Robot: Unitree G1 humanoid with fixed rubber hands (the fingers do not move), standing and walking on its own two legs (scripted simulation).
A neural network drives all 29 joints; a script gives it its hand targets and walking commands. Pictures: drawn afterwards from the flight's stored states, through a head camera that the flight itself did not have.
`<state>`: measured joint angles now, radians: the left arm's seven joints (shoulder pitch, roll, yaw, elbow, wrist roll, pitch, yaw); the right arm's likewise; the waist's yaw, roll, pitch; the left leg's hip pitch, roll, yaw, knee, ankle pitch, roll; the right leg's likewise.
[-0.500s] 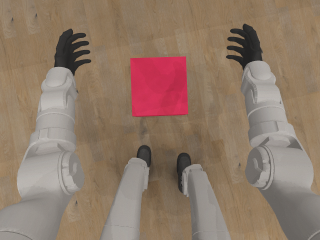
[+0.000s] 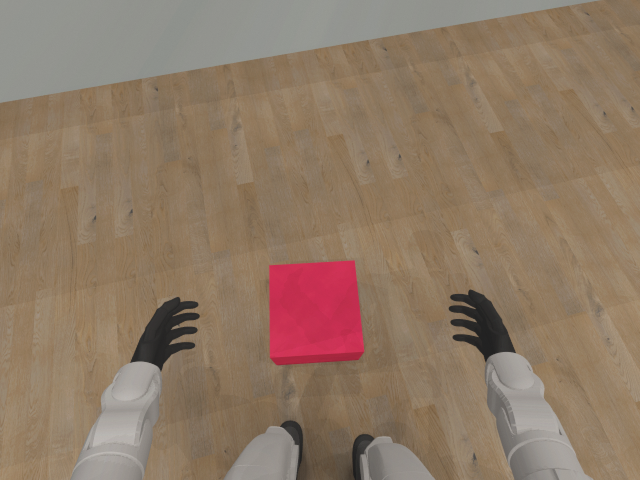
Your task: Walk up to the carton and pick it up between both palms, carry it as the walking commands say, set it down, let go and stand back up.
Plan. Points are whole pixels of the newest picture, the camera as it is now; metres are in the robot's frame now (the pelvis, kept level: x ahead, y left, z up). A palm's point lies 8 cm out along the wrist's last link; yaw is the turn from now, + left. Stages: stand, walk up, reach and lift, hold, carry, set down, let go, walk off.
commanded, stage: let go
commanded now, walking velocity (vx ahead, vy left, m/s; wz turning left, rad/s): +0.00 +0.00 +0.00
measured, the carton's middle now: (314, 313) +0.44 +0.04 -0.67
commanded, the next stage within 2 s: stand in 0.68 s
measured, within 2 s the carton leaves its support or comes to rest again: neither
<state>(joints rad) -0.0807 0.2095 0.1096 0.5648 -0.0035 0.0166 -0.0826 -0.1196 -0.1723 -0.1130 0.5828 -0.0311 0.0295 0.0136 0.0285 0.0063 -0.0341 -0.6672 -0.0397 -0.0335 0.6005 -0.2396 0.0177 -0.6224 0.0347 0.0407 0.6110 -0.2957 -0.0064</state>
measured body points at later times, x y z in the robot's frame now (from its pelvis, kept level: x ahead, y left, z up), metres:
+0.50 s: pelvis +0.02 -0.01 +0.02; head +0.03 -0.01 +0.47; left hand +0.20 +0.21 -0.06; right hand +0.19 -0.25 -0.06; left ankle +0.02 +0.10 -0.72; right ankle -0.01 -0.11 -0.72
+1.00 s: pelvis +0.03 +0.00 +0.02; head +0.03 +0.02 +0.47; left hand +0.17 +0.29 -0.08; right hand +0.16 -0.30 -0.07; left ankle +0.02 +0.11 -0.72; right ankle -0.01 -0.11 -0.72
